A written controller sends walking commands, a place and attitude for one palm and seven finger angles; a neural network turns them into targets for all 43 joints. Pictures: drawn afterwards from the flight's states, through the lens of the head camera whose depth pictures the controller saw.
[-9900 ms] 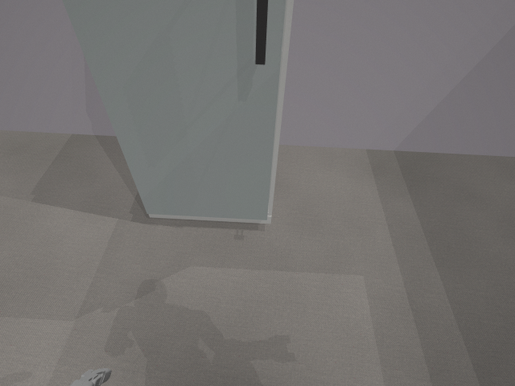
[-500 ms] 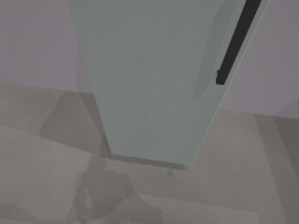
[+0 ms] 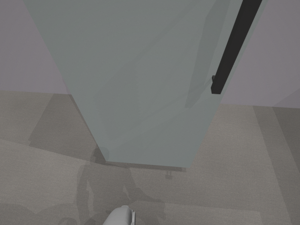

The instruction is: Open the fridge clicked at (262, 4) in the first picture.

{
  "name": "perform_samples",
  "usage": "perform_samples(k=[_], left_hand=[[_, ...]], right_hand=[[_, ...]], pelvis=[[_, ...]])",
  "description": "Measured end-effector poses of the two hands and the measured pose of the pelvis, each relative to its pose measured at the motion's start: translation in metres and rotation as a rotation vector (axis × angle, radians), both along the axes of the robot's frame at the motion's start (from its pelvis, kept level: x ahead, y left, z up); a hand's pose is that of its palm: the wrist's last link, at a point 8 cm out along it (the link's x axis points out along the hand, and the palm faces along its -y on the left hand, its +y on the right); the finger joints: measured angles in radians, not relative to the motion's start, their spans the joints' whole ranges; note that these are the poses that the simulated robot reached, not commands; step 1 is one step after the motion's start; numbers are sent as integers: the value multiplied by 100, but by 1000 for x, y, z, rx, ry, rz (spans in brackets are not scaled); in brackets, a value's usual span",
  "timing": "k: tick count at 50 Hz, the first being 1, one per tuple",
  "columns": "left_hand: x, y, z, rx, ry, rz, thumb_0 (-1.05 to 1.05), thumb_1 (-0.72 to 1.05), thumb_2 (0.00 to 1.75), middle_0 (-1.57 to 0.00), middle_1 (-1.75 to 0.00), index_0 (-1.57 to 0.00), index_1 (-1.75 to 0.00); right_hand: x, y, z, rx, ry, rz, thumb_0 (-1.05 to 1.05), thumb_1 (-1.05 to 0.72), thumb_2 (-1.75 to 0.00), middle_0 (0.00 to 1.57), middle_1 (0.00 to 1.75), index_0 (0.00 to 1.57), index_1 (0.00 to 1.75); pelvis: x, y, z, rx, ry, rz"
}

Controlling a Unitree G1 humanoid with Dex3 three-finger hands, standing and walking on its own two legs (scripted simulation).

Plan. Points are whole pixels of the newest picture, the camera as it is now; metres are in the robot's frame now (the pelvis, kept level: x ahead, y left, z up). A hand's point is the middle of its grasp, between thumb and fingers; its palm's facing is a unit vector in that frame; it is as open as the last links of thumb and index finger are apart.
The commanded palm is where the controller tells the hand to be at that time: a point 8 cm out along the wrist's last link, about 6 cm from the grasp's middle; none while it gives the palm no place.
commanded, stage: come to a stop and stand still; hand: right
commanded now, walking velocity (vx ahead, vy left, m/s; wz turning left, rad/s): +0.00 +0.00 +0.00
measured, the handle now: (235, 32) +0.50 -0.15 +0.25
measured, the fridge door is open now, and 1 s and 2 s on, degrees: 0 0 0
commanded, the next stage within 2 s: look again from close up in 1.54 s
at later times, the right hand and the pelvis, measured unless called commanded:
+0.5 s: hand out of the picture +0.09 -0.16 -0.17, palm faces +0.09 +0.96 -0.26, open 7.3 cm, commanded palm none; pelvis +0.02 +0.04 -0.01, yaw -2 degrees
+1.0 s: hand out of the picture -0.01 -0.14 -0.18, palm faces +0.00 +0.98 -0.20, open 7.3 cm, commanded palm none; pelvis +0.00 +0.03 -0.01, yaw +0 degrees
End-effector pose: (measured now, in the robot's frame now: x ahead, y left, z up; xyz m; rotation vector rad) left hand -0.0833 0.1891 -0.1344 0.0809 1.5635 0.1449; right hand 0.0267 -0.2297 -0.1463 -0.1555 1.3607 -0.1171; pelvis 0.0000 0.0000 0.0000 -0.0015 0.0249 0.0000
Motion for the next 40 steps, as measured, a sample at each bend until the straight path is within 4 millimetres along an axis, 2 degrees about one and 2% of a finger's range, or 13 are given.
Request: perform_samples(k=[4, 7, 9, 11, 16, 19, 22, 25, 27, 29, 32, 34, 40], left_hand=[[5, 10, -7, -29, 52, 23, 1, 90, 90, -21, -30, -20, -30], [17, 27, -23, -45, 77, 34, 1, 90, 90, -21, -30, -20, -30], [33, 42, -33, -37, 75, 33, 1, 90, 90, -21, -30, -20, -30], [57, 58, -36, -11, 39, 25, 1, 90, 90, -21, -30, -20, -30], [129, 90, -28, 46, -120, -30, 1, 91, 90, -20, -30, -20, -30], [167, 100, -20, 72, -221, -75, 1, 91, 90, -20, -30, -19, -30], [195, 102, -11, 91, -308, -116, 1, 91, 90, -20, -30, -19, -30], [210, 96, -2, 100, -375, -150, 0, 91, 90, -20, -30, -19, -30], [211, 87, 2, 104, -407, -165, 0, 91, 90, -20, -30, -19, -30], [205, 77, 2, 110, -431, -171, 0, 91, 90, -20, -30, -19, -30], [178, 58, 4, 106, -399, -169, 0, 91, 90, -20, -30, -19, -30], [158, 46, 6, 89, -353, -168, 0, 91, 90, -20, -30, -19, -30], [108, 38, 3, 78, -228, -126, 1, 94, 90, -21, -30, -20, -30]], right_hand=[[58, 13, 5, -23, -76, 40, 1, -94, -90, 20, 30, 19, 29], [98, 28, 0, -48, -163, 55, 1, -93, -90, 20, 30, 19, 29], [115, 37, -1, -58, -204, 48, 1, -93, -89, 20, 30, 19, 29], [122, 46, 3, -56, -222, 47, 1, -92, -89, 20, 30, 19, 29], [115, 58, 8, -43, -220, 11, 0, -92, -89, 20, 30, 20, 29], [102, 49, 10, -57, -218, -17, -1, -93, -89, 20, 30, 20, 30], [81, 36, 10, -73, -198, -35, -1, -93, -89, 21, 30, 20, 30], [55, 19, 7, -85, -168, -58, 0, -92, -89, 20, 30, 20, 30], [37, 7, 2, -88, -144, -73, 0, -92, -89, 20, 30, 20, 30], [18, -5, -6, -83, -115, -88, 0, -92, -89, 20, 30, 20, 30], [-7, -15, -10, -65, -58, -109, 0, -91, -89, 20, 30, 20, 29], [-20, -16, -7, -50, -29, -114, 1, -92, -89, 20, 30, 19, 29], [-52, -1, -2, -3, 53, -110, 1, -92, -90, 20, 30, 19, 29]], pelvis=[[21, 15, -4, -7, -4, 3], [43, 32, -18, -31, -14, -8], [50, 39, -23, -22, -22, -15], [52, 43, -22, -20, -30, -28], [45, 49, -12, -41, -28, -31], [38, 48, -9, -45, -22, -32], [30, 44, -9, -45, -21, -32], [21, 38, -10, -41, -21, -32], [16, 31, -11, -35, -22, -30], [11, 23, -16, -15, -23, -29], [5, 14, -12, -10, -37, -33], [5, 10, -6, -2, -37, -37], [5, 5, 1, -6, -18, -32]])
